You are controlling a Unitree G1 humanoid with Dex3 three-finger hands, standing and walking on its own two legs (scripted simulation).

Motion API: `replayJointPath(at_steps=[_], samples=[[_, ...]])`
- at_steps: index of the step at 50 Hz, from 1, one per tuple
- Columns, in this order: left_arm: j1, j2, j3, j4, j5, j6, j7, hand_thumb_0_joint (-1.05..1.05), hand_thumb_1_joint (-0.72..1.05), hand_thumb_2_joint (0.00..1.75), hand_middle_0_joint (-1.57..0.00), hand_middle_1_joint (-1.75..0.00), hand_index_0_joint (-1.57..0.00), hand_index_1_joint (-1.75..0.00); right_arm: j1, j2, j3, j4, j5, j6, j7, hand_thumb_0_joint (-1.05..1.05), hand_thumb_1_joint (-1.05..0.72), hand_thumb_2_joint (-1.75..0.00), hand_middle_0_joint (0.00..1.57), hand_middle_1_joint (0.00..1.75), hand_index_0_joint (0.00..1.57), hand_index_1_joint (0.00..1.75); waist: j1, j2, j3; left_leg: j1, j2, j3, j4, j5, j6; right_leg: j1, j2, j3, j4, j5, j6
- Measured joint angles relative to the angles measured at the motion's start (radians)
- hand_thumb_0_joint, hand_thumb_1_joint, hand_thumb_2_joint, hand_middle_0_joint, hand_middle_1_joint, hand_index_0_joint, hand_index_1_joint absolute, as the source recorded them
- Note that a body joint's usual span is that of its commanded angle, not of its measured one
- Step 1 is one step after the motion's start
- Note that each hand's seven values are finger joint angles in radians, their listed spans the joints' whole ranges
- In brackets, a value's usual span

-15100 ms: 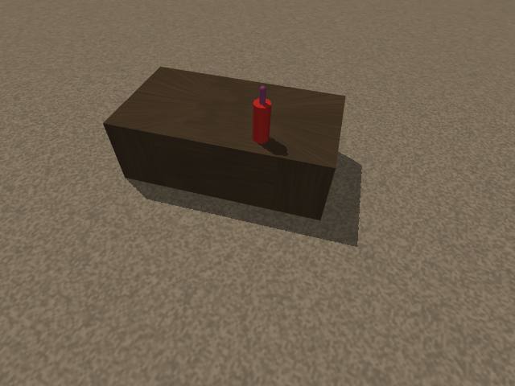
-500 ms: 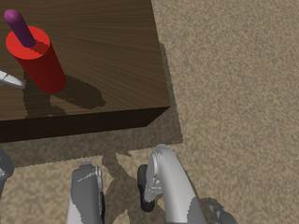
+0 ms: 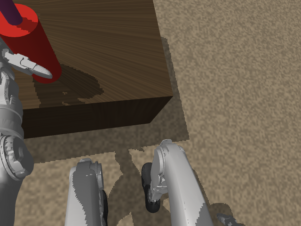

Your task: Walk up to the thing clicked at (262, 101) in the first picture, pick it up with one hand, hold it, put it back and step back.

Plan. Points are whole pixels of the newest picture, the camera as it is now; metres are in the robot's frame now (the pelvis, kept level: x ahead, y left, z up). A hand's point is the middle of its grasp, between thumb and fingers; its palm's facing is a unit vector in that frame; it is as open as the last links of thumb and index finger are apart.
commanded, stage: rest palm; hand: left
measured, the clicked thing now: (27, 39) +0.56 +0.19 +0.02
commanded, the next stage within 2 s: close in 0.26 s
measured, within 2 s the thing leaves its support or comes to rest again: leaves its support in 1.76 s
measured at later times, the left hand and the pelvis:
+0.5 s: hand (32, 47) +0.55 +0.19 +0.00, palm faces +0.12 -0.99 -0.02, open 17.4 cm; pelvis +0.01 +0.01 +0.01, yaw +1 degrees
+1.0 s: hand (33, 52) +0.55 +0.19 -0.01, palm faces +0.13 -0.99 -0.02, open 13.0 cm; pelvis +0.01 +0.01 +0.00, yaw +2 degrees
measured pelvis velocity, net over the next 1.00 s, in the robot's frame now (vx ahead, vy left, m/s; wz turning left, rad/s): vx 0.01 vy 0.01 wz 0.03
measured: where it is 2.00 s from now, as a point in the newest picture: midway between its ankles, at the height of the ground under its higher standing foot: (126, 210)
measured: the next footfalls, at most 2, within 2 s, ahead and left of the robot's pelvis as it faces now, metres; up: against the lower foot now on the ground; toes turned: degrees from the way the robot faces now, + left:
none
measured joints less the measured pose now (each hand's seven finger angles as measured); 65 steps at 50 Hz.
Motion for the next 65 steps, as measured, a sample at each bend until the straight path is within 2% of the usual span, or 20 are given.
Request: replayJointPath(at_steps=[7,14,24,33,44,58,65], samples=[[0.026,-0.056,-0.054,-0.045,0.001,-0.024,0.045,-0.02,-0.61,0.01,-0.05,-0.06,-0.07,-0.04,0.001,-0.003,-0.01,-0.004,0.005,-0.001,0.011,0.0,-0.91,-0.9,0.21,0.3,0.2,0.3,0.017,-0.012,-0.004,0.01,-0.009,0.006,-0.015,-0.005,0.01,0.015,-0.007,0.007,-0.014,-0.011,0.012],[0.061,-0.102,-0.093,-0.099,0.018,-0.04,0.097,-0.02,-0.61,0.02,-0.06,-0.04,-0.07,-0.03,-0.016,0.012,-0.013,-0.007,-0.002,0.004,0.023,0.0,-0.91,-0.9,0.21,0.3,0.2,0.3,0.032,-0.014,0.0,0.015,-0.017,0.011,-0.017,-0.018,0.018,0.022,-0.012,0.013,-0.013,-0.027,0.02],[0.065,-0.134,-0.123,-0.106,0.025,-0.056,0.146,-0.02,-0.6,0.07,-0.11,-0.07,-0.11,-0.07,-0.041,0.027,-0.014,-0.008,-0.01,0.018,0.041,0.0,-0.91,-0.9,0.21,0.3,0.2,0.3,0.051,-0.004,0.003,0.02,-0.023,0.018,-0.015,-0.025,0.023,0.026,-0.017,0.02,-0.006,-0.038,0.026],[0.053,-0.134,-0.126,-0.091,0.022,-0.065,0.157,-0.02,-0.54,0.18,-0.27,-0.23,-0.28,-0.22,-0.043,0.022,-0.016,-0.014,-0.006,0.03,0.041,0.0,-0.91,-0.9,0.21,0.3,0.2,0.3,0.053,-0.01,0.004,0.014,-0.027,0.017,-0.01,-0.021,0.015,0.015,-0.021,0.02,0.007,-0.039,0.019],[0.049,-0.12,-0.115,-0.079,0.016,-0.086,0.137,-0.01,-0.41,0.33,-0.45,-0.41,-0.46,-0.39,-0.05,0.003,-0.023,-0.012,-0.005,0.038,0.036,0.0,-0.91,-0.9,0.21,0.3,0.2,0.3,0.048,-0.017,0.006,-0.002,-0.028,0.014,0.004,-0.02,0.01,-0.002,-0.024,0.018,0.023,-0.04,0.013],[0.05,-0.125,-0.11,-0.069,0.031,-0.096,0.139,-0.02,-0.23,0.54,-0.69,-0.63,-0.69,-0.61,-0.058,0.008,-0.014,-0.012,-0.006,0.043,0.034,0.0,-0.9,-0.9,0.21,0.3,0.2,0.3,0.044,-0.015,0.011,-0.026,-0.031,0.019,0.033,-0.019,0.016,-0.023,-0.026,0.023,0.047,-0.036,0.017],[0.014,-0.108,-0.101,-0.025,0.042,-0.102,0.14,-0.03,-0.25,0.66,-0.75,-0.73,-0.75,-0.74,-0.062,0.015,-0.004,-0.007,-0.01,0.046,0.033,0.0,-0.9,-0.9,0.21,0.3,0.2,0.3,0.037,-0.018,0.014,-0.045,-0.03,0.02,0.054,-0.011,0.018,-0.042,-0.027,0.024,0.065,-0.025,0.017]])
